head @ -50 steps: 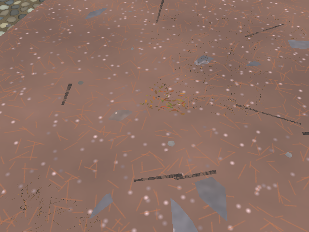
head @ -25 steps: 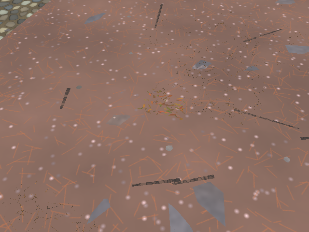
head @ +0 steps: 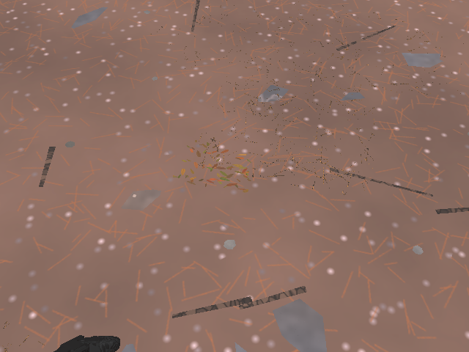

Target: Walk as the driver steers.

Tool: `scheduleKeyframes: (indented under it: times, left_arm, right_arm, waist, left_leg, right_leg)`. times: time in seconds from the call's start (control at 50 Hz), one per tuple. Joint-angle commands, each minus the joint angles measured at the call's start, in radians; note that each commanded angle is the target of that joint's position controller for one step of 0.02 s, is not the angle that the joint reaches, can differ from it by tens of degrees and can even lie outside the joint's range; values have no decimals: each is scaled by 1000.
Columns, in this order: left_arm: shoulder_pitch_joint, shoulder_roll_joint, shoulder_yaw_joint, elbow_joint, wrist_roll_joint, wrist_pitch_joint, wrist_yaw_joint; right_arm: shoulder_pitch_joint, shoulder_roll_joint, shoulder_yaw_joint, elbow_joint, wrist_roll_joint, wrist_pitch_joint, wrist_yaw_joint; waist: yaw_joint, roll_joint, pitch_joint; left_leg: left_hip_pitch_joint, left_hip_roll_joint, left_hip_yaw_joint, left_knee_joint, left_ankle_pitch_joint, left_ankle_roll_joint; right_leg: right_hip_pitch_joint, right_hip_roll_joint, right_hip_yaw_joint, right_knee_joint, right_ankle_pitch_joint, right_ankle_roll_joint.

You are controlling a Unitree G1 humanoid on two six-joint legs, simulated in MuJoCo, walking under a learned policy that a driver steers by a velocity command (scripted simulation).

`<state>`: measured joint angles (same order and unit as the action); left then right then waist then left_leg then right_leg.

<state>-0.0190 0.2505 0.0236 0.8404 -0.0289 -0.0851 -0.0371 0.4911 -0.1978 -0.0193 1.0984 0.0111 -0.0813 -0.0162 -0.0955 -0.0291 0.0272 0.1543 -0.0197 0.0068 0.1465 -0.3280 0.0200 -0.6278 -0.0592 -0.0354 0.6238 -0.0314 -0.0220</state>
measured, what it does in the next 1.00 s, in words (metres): walks ahead, turning right: right foot, then left foot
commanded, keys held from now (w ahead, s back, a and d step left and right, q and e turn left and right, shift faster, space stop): w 0.42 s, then w+e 0.58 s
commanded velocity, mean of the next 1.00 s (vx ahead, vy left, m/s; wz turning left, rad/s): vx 0.49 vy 0.00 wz -0.22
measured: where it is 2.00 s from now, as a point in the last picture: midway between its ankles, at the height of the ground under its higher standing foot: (300, 175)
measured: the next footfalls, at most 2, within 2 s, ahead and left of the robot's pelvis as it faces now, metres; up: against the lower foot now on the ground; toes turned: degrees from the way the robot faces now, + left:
right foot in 0.10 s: +0.25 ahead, -0.13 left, +0.00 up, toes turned -2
left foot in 0.64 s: +0.55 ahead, +0.11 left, +0.00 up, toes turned -4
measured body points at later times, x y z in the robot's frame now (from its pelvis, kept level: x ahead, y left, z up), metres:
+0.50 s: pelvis +0.28 -0.04 +0.01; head +0.30 -0.04 +0.46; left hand +0.26 +0.23 -0.13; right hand +0.47 -0.29 -0.09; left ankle +0.48 +0.13 -0.68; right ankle +0.21 -0.12 -0.73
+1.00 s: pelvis +0.55 -0.01 +0.01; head +0.57 -0.02 +0.46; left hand +0.78 +0.20 -0.09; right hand +0.50 -0.28 -0.13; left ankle +0.51 +0.11 -0.73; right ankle +0.67 -0.20 -0.68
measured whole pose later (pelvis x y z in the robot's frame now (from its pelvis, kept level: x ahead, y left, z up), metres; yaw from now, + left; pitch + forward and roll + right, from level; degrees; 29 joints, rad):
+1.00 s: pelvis +0.55 -0.01 +0.01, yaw -16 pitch +1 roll +3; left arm 0.14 0.28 0.08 0.81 -0.02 -0.03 -0.02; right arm 0.29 -0.27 -0.07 0.96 -0.01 -0.10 -0.01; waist -0.06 -0.04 0.02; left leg 0.00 -0.01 0.22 0.23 -0.24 0.01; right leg -0.69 -0.13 0.03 0.81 -0.02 -0.02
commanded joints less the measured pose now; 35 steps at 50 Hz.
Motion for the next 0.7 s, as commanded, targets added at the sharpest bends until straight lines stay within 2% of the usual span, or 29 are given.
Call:
scheduleKeyframes:
  times: [0.02,0.04,0.06,0.08,0.1,0.12,0.14,0.16,0.18,0.2,0.22,0.24,0.28,0.32,0.36,0.44,0.52,0.58,0.6,0.62,0.64,0.66,0.68,0.7]
  left_arm:
    - [-90,91,20,-90,-3,-13,-6]
    - [-38,113,32,-80,-2,-14,-6]
    - [68,142,50,-52,-2,-12,-3]
    - [231,174,73,0,-6,-5,4]
    - [403,233,90,38,3,1,14]
    - [464,295,97,66,20,1,4]
    - [420,195,71,63,15,-3,0]
    - [313,156,58,47,13,-13,1]
    - [222,134,50,27,19,-22,-1]
    - [174,110,43,22,31,-29,-7]
    - [155,89,37,26,41,-35,-9]
    - [156,76,33,35,40,-36,-12]
    - [192,88,33,58,33,-38,-6]
    - [234,125,41,73,34,-37,11]
    - [276,140,44,85,32,-31,26]
    - [359,152,45,107,19,-21,40]
    - [443,157,49,135,8,0,44]
    - [441,176,60,133,5,16,52]
    - [426,184,65,127,6,21,52]
    - [409,176,61,118,9,24,51]
    - [395,138,47,96,21,22,49]
    - [460,37,19,59,29,8,44]
    - [503,22,11,60,3,-8,42]
    - [433,138,42,52,-23,-13,45]
  right_arm:
    - [-6,-194,-41,-34,10,-6,-8]
    - [-19,-206,-46,-39,4,0,-7]
    - [-33,-213,-50,-45,-3,10,-6]
    - [-42,-201,-46,-54,-11,20,-5]
    - [-31,-165,-30,-80,-27,24,-3]
    - [117,11,14,-83,-17,2,12]
    - [39,-91,-8,-80,12,-28,19]
    - [-78,-160,-28,-124,39,-46,21]
    - [-136,-169,-29,-139,37,-53,13]
    - [-156,-165,-38,-141,22,-48,3]
    - [-129,-148,-41,-138,13,-35,0]
    - [-114,-126,-41,-136,11,-22,-1]
    - [-134,-111,-43,-150,8,-4,-4]
    - [-227,-124,-47,-189,-2,3,-7]
    - [-310,-128,-49,-219,-10,0,-3]
    - [-465,-107,-38,-264,-5,-14,12]
    - [-583,-114,-31,-313,4,-27,32]
    - [-569,-154,-40,-327,8,-43,45]
    - [-524,-174,-48,-319,10,-47,45]
    - [-412,-208,-67,-290,9,-51,40]
    - [-229,-265,-90,-249,-3,-55,31]
    - [-79,-369,-117,-229,-22,-48,22]
    - [-61,-322,-103,-218,-19,-38,25]
    - [-136,-231,-77,-237,-14,-37,24]
  waist:
    - [72,133,105]
    - [106,146,55]
    - [164,159,-22]
    - [241,150,-117]
    - [290,49,-240]
    - [192,-266,-417]
    - [219,-179,-343]
    - [194,-129,-161]
    - [159,-21,-95]
    - [125,8,-53]
    - [87,-19,-55]
    - [72,-34,-50]
    - [61,-34,-15]
    - [74,-15,22]
    - [96,-3,35]
    - [148,-1,47]
    - [180,-2,70]
    - [144,-33,46]
    - [113,-51,20]
    - [53,-51,-46]
    - [-25,-32,-189]
    - [-28,166,-370]
    - [-12,335,-467]
    - [-12,222,-308]
  left_leg:
    - [-119,263,-82,-15,541,128]
    - [-82,269,-69,60,720,115]
    - [-73,256,-46,194,891,98]
    - [-134,215,-17,393,946,73]
    - [-367,164,2,705,658,48]
    - [-698,-46,-33,1082,-137,-9]
    - [-807,-16,-155,1220,-218,16]
    - [-882,37,-125,1246,-138,37]
    - [-833,94,-109,1199,-35,46]
    - [-778,130,-96,1142,25,44]
    - [-708,159,-106,1101,60,45]
    - [-677,166,-103,1066,66,42]
    - [-692,178,-85,994,76,28]
    - [-781,191,-78,891,160,3]
    - [-843,189,-74,763,274,-14]
    - [-793,140,-28,516,448,-24]
    - [-798,104,-35,386,412,-29]
    - [-711,81,-48,321,326,-10]
    - [-631,65,-34,310,287,1]
    - [-469,45,-15,283,267,26]
    - [-184,117,-72,337,279,76]
    - [227,371,-410,340,221,192]
    - [310,478,-723,198,81,270]
    - [180,434,-604,170,17,217]
  right_leg:
    - [103,31,-2,-86,35,-39]
    - [174,52,-12,-78,11,-57]
    - [304,81,-30,-62,-21,-79]
    - [509,98,-42,-65,-33,-106]
    - [810,-76,166,-47,-106,-162]
    - [1078,-328,707,-233,-403,-339]
    - [1001,-307,832,-378,-522,-308]
    - [840,-283,671,-390,-460,-259]
    - [678,-249,534,-409,-318,-235]
    - [550,-210,422,-426,-189,-219]
    - [478,-175,346,-450,-139,-207]
    - [439,-158,309,-474,-125,-209]
    - [387,-148,252,-514,-103,-223]
    - [393,-154,232,-545,-97,-234]
    - [434,-150,207,-552,-70,-225]
    - [463,-112,132,-542,-18,-185]
    - [577,-145,170,-471,2,-185]
    - [635,-182,221,-389,59,-164]
    - [635,-181,228,-340,134,-155]
    - [614,-140,203,-221,257,-132]
    - [490,-80,165,11,221,-100]
    - [136,67,73,389,-115,-27]
    - [-55,112,136,601,-562,-12]
    - [-132,45,181,684,-516,-22]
